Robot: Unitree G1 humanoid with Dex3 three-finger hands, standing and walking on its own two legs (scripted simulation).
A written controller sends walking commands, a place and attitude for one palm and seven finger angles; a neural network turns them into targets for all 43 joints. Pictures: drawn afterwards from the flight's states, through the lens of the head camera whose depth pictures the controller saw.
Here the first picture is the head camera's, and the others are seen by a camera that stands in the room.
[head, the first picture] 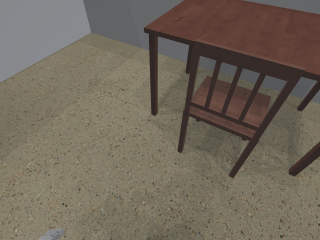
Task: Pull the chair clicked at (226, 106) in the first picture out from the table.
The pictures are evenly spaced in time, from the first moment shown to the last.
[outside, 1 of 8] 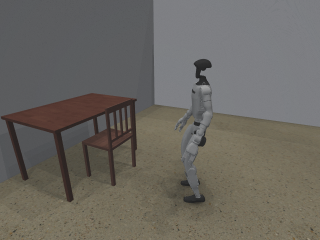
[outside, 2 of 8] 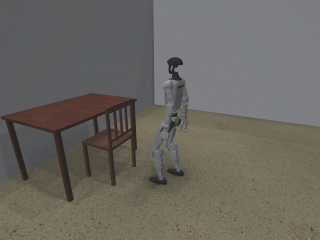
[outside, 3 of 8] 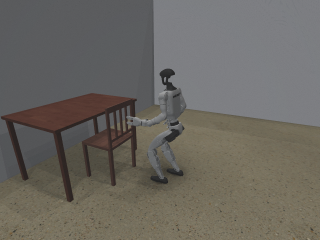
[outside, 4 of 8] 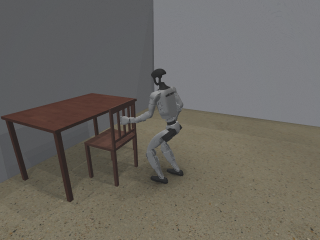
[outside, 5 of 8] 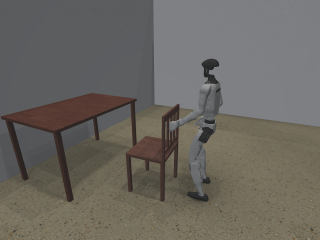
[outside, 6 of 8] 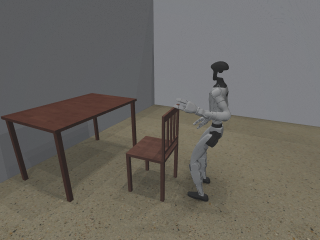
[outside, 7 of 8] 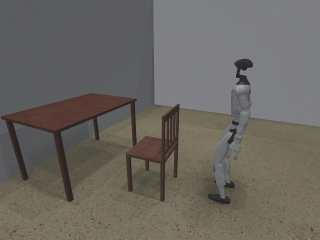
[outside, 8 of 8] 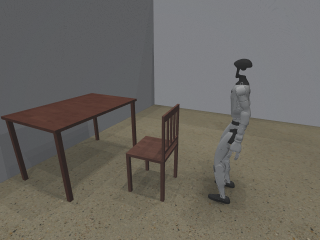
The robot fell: no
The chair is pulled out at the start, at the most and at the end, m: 0.00 0.56 0.56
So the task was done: yes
